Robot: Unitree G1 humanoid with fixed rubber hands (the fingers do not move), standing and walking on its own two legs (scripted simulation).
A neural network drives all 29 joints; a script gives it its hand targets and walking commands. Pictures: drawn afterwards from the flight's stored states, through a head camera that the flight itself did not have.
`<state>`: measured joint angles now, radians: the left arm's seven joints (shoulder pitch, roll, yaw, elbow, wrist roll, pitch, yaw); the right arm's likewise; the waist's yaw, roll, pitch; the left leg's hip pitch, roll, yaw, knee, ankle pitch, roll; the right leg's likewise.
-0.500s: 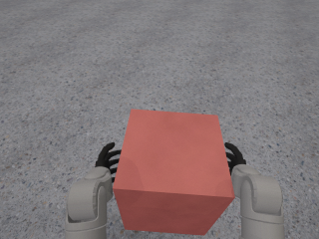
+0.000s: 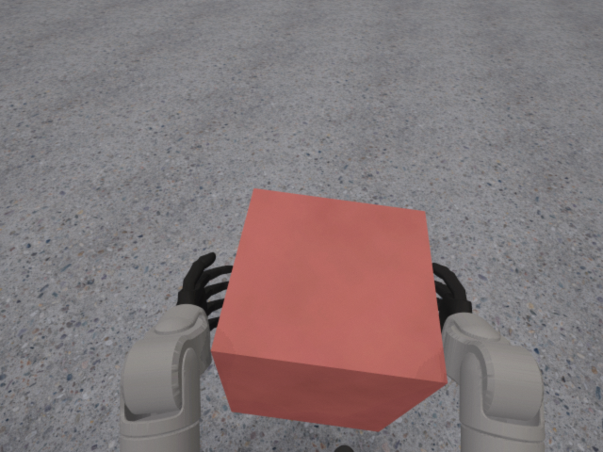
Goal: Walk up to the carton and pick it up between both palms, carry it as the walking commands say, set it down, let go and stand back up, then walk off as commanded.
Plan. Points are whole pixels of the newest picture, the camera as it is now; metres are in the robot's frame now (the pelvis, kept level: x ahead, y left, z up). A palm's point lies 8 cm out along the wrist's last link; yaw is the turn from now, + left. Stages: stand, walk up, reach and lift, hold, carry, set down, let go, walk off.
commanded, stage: carry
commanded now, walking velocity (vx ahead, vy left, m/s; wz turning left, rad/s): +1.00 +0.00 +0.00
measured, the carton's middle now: (320, 319) +0.29 -0.02 +0.04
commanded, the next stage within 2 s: none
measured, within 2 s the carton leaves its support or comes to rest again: neither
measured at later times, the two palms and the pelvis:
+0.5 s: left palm (195, 122) +0.72 +0.20 +0.09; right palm (345, 121) +0.70 -0.10 +0.09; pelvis +0.44 +0.05 +0.03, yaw -4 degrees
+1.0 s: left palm (210, 52) +1.15 +0.22 +0.06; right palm (313, 47) +1.19 -0.08 +0.07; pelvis +0.91 +0.05 +0.02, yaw +2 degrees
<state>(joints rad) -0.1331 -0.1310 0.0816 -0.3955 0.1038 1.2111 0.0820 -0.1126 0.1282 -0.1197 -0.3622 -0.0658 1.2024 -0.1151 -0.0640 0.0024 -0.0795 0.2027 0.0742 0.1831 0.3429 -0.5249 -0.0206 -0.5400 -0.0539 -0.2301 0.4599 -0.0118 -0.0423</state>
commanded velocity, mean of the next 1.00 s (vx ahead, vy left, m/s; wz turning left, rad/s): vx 1.00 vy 0.00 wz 0.00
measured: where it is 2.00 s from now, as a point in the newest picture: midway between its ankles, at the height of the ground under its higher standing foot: (265, 167)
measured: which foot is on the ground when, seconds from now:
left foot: down 0.00-0.04, up 0.06-0.34, down 0.36-0.86, up 0.88-1.00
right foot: down 0.00-0.40, up 0.42-0.80, down 0.82-1.00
